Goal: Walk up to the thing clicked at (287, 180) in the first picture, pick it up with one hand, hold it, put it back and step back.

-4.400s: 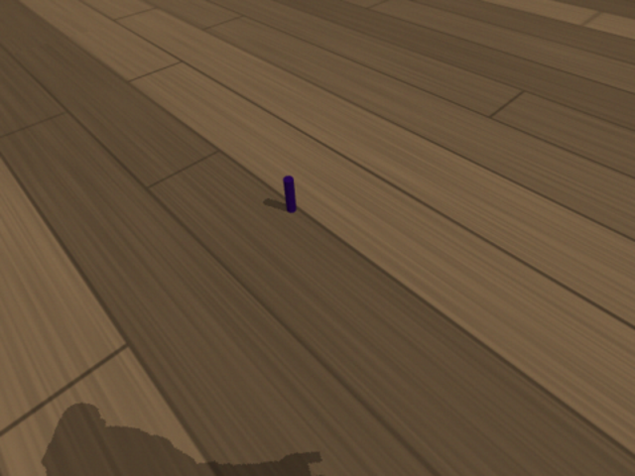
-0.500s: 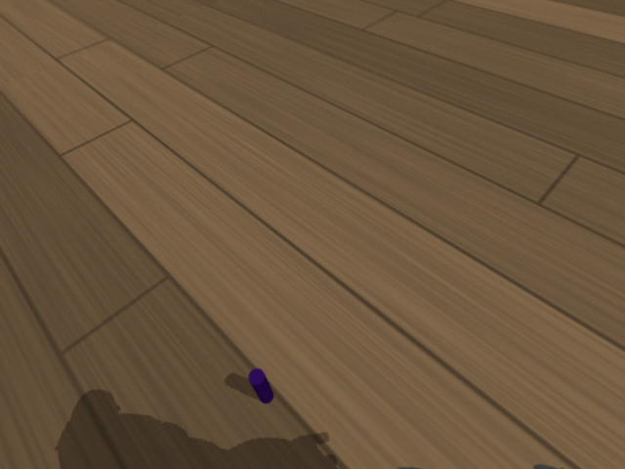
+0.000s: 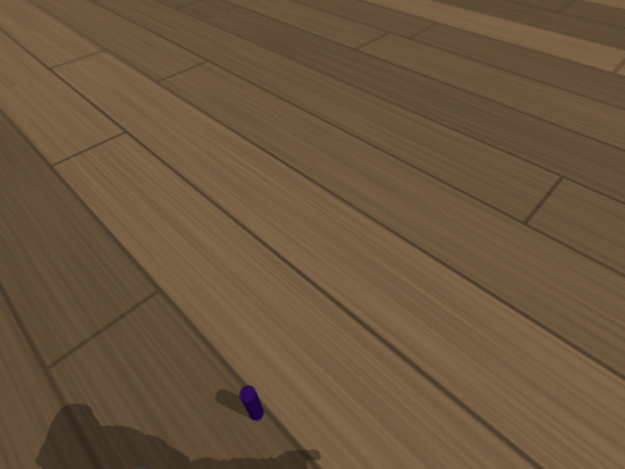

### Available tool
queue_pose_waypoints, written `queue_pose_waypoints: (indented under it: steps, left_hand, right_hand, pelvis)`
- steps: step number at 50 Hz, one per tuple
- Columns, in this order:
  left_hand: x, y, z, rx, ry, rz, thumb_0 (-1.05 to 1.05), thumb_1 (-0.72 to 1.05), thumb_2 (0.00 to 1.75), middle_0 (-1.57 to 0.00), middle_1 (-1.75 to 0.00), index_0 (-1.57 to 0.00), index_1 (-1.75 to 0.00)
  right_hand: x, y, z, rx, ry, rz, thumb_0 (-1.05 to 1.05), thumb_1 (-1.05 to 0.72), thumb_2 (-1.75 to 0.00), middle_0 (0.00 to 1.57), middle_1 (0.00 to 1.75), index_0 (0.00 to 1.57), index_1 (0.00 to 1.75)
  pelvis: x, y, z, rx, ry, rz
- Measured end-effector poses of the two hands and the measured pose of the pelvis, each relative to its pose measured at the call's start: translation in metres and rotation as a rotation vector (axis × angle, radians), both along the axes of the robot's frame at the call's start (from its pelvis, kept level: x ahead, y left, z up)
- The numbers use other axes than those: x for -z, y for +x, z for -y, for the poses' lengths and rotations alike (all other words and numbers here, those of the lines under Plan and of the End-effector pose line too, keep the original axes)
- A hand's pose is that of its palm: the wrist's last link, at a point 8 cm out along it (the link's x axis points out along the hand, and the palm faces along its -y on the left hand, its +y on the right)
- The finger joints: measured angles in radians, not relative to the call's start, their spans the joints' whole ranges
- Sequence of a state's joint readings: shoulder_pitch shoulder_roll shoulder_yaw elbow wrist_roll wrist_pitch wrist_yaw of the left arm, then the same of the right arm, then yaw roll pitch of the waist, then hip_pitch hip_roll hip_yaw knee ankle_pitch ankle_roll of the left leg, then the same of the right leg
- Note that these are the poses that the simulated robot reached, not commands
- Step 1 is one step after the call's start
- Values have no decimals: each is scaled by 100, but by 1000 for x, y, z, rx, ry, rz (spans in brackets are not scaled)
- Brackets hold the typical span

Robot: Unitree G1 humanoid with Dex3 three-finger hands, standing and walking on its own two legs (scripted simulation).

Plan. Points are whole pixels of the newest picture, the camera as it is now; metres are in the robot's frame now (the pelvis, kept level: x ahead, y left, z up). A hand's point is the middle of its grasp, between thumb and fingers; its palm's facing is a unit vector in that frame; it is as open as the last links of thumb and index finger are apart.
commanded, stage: walk up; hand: left
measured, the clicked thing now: (252, 403) +0.40 +0.23 -0.69
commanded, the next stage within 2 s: stand in 0.52 s
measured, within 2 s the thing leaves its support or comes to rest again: neither
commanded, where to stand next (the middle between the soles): +0.07 +0.01 m, yaw +1 degrees
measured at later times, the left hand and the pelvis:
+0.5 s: hand out of the picture +0.08 +0.26 -0.16, palm faces +0.01 -0.94 -0.33, open 7.4 cm; pelvis +0.01 +0.01 +0.00, yaw +0 degrees
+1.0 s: hand out of the picture +0.10 +0.25 -0.15, palm faces -0.01 -0.94 -0.34, open 7.4 cm; pelvis +0.02 +0.00 +0.00, yaw +1 degrees
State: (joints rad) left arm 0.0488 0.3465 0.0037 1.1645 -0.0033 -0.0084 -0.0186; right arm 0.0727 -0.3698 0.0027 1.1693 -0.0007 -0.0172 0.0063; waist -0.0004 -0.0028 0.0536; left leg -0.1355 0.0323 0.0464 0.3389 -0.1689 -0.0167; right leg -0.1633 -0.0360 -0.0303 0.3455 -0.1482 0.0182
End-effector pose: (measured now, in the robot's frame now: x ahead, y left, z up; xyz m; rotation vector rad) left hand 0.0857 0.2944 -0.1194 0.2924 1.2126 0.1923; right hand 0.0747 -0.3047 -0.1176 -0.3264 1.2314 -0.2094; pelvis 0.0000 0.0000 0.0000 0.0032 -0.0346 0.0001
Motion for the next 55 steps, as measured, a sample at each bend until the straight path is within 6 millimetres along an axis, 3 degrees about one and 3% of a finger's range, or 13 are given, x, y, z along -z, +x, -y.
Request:
queue_pose_waypoints:
  steps: [15, 55]
  left_hand:
    - [1, -18, -5, -36, 2, -49, 1, 90, 90, -20, -30, -20, -30]
    - [-3, 11, -1, -7, 19, -20, 1, 90, 90, -20, -30, -20, -30]
  right_hand:
    - [4, 10, -15, -8, 29, -2, 0, -91, -90, 20, 30, 20, 30]
    - [3, 27, -9, -4, 24, -6, 0, -91, -90, 20, 30, 20, 30]
  pelvis:
    - [-1, 6, -4, -4, -2, -3]
    - [-2, 27, 1, -12, 0, -13]
